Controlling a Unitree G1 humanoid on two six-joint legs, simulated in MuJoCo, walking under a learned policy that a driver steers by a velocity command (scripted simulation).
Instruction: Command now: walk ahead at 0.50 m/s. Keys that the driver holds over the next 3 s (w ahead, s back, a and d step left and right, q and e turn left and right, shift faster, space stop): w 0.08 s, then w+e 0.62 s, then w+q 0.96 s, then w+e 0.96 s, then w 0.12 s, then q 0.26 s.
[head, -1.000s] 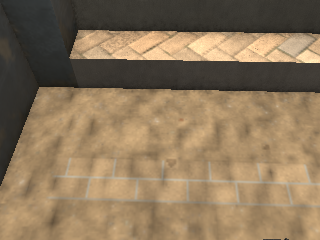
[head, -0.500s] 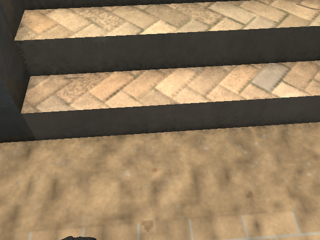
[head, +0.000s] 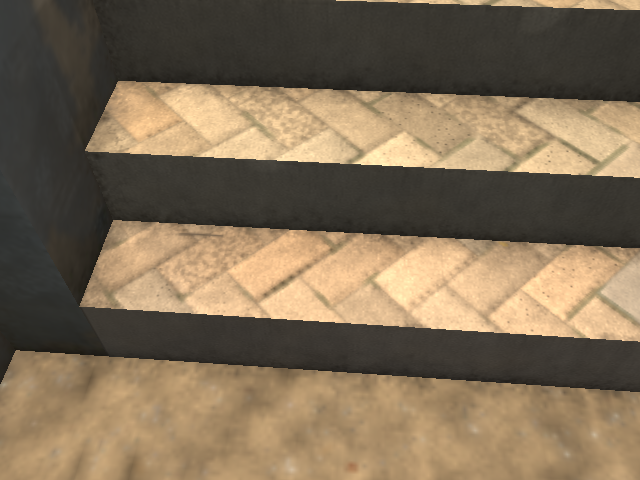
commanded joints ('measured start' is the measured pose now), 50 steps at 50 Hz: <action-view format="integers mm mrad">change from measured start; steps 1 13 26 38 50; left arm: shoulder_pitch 60 -77 -482 -298 -114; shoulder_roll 148 66 64 156 144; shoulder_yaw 27 29 13 59 16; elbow -7 -56 -204 -168 -73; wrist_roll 8 17 10 -12 19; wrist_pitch -3 50 55 41 0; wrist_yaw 14 -19 -42 2 24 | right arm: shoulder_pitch -104 238 394 268 188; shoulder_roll -72 -59 -122 -96 -63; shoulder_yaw -14 -31 -28 -20 -21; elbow -85 69 130 17 54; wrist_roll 1 11 11 -9 -15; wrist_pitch -22 -79 -95 -65 22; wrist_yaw -3 -33 -66 -46 -57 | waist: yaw -21 -35 -83 -83 -39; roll -99 18 43 6 -99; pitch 74 -15 31 -85 -55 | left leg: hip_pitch -34 429 595 17 -97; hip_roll -22 190 154 33 -30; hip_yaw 14 -173 148 -67 -30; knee -66 -504 -452 616 803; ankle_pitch -55 -17 439 -296 -259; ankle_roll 31 114 52 -40 -21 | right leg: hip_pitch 34 -572 -642 -201 -147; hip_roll -319 -179 -134 -324 -335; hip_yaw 127 117 -44 329 148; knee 22 1003 502 94 89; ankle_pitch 569 6 240 587 598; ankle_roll -114 -8 -3 -236 -163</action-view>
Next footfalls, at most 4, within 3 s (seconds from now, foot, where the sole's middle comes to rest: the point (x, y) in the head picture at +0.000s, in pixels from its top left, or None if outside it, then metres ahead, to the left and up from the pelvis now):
0.10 left None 0.23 0.10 -0.78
0.66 right None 0.45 -0.08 -0.78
1.46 left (310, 278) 0.82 0.11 -0.57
1.94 right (389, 127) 1.06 -0.04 -0.36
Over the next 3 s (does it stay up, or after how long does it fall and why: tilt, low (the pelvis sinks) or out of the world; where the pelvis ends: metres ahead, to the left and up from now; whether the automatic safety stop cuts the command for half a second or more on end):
stays up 1.38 -0.12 0.68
